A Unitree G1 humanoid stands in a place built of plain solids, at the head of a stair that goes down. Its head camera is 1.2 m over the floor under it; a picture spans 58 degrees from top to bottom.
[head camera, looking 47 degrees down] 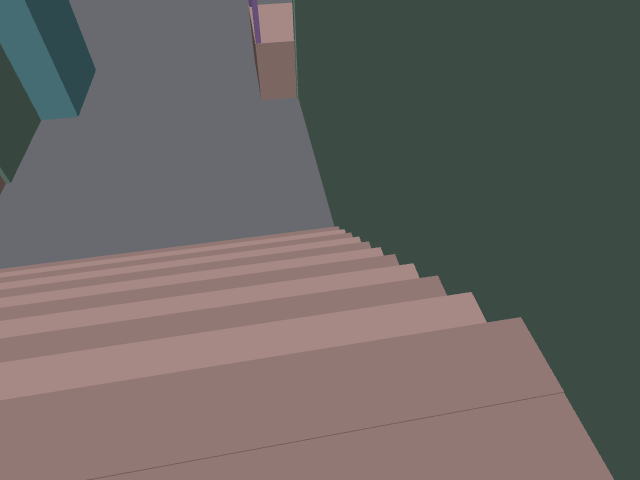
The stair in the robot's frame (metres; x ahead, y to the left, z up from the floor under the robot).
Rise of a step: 0.21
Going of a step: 0.26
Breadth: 4.00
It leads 10 degrees to the left of straight ahead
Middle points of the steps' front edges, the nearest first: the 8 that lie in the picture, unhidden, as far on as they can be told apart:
1.20 1.44 -0.64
1.45 1.49 -0.86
1.71 1.53 -1.07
1.96 1.58 -1.28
2.21 1.62 -1.50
2.47 1.67 -1.71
2.72 1.71 -1.93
2.98 1.76 -2.14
